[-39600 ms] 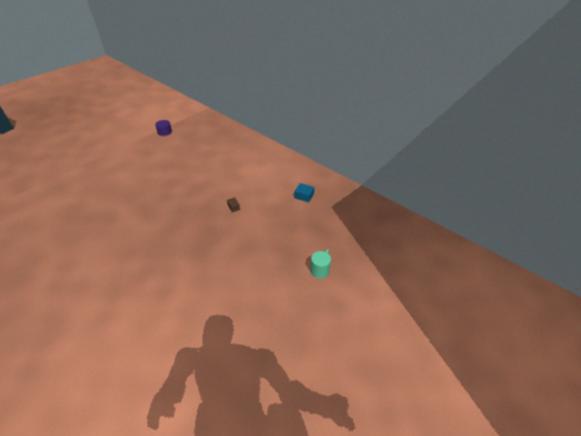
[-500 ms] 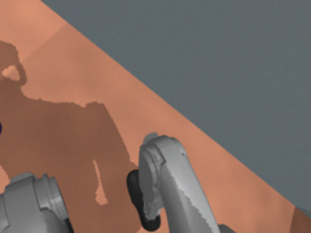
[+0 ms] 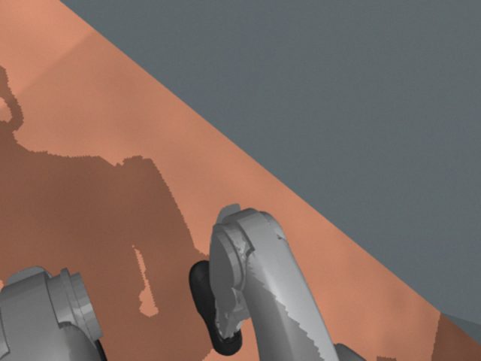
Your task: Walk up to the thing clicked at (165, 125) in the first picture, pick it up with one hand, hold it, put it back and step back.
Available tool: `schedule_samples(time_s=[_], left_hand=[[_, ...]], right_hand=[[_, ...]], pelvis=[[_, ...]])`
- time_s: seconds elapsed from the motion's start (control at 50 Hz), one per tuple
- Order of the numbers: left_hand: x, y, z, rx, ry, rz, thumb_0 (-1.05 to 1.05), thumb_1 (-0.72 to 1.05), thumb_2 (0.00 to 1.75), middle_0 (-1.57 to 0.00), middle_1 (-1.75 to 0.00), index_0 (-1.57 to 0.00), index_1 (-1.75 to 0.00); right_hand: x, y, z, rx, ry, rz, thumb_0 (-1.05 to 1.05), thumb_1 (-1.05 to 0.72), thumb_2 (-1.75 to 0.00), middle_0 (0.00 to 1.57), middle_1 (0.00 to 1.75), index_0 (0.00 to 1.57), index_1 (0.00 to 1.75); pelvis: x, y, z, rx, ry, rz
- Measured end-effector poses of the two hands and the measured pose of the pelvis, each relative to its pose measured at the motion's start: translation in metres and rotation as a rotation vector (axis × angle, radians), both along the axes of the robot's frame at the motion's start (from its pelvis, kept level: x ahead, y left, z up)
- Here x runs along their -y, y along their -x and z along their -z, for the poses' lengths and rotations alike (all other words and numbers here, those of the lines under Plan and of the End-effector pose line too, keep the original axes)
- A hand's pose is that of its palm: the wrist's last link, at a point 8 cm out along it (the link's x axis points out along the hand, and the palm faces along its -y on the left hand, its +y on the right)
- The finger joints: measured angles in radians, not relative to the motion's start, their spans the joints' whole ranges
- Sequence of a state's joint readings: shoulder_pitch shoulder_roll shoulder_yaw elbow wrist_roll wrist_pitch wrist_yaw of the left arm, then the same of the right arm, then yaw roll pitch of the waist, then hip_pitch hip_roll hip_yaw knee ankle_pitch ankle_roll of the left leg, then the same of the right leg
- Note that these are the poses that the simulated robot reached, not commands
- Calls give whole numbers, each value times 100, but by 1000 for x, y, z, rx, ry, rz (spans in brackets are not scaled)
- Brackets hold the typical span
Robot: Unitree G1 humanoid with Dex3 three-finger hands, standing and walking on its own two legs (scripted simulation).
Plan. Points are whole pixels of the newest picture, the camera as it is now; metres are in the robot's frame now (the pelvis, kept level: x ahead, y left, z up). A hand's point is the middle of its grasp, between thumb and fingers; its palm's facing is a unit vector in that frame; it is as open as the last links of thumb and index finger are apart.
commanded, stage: open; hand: left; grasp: from above
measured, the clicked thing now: out of the picture +0.44 +0.31 -0.27
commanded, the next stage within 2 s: withdraw in 0.48 s
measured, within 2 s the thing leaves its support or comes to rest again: rests again in 0.94 s
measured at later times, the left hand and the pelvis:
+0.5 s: hand out of the picture +0.43 +0.29 -0.24, palm faces -0.46 -0.17 -0.87, open 13.6 cm; pelvis +0.00 +0.00 +0.00, yaw +0 degrees
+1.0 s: hand out of the picture +0.45 +0.33 -0.15, palm faces -0.33 -0.09 -0.94, open 14.1 cm; pelvis +0.00 +0.00 +0.02, yaw +3 degrees
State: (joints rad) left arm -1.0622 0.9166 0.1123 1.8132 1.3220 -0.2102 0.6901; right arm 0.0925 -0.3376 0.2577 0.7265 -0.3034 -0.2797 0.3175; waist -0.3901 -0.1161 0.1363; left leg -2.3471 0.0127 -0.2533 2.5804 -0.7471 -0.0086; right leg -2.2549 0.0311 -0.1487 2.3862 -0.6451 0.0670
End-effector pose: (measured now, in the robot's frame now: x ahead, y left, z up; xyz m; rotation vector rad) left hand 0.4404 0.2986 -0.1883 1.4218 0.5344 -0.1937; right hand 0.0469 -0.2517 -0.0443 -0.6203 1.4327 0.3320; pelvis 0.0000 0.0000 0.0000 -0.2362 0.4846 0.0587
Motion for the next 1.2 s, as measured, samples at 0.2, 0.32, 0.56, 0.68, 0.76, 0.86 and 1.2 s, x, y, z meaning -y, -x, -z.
schedule_samples(time_s=[0.2,0.32,0.56,0.68,0.76,0.86,1.2], left_hand=[[-3,-1,2,-6,-2,-27,0,-47,100,-10,-109,-12,-107],[-4,1,0,-21,-3,-31,0,-47,99,-8,-109,-11,-107],[0,2,-1,-20,10,-10,0,-45,97,-8,-110,-11,-108],[0,0,0,-6,6,-9,0,-46,98,-8,-109,-11,-106],[-4,-5,-7,31,-3,-19,0,-48,98,-8,-106,-10,-104],[-14,-12,-36,102,-36,-30,0,-51,99,-8,-103,-9,-102],[-18,9,-185,-11,-82,-24,0,-55,104,-9,-101,-8,-103]], right_hand=[[1,-1,0,-1,-12,8,0,-91,-90,20,30,20,30],[1,-2,1,-2,-18,12,0,-91,-90,20,30,20,30],[4,1,-2,7,1,12,0,-90,-90,20,30,20,30],[3,5,-5,0,8,16,0,-91,-90,20,30,20,30],[4,6,-6,-1,9,29,0,-91,-90,20,30,20,30],[6,2,-3,12,-8,75,0,-91,-90,20,30,20,30],[12,-58,-4,180,-69,237,0,-92,-90,20,30,20,30]], pelvis=[[0,-1,0,-6,0,-2],[1,-2,-2,-11,-5,-2],[1,1,-2,1,-7,-2],[1,2,-3,3,-5,0],[1,1,-3,-6,-6,-1],[2,-3,-5,-40,-13,-5],[10,6,-62,-106,-99,-69]])
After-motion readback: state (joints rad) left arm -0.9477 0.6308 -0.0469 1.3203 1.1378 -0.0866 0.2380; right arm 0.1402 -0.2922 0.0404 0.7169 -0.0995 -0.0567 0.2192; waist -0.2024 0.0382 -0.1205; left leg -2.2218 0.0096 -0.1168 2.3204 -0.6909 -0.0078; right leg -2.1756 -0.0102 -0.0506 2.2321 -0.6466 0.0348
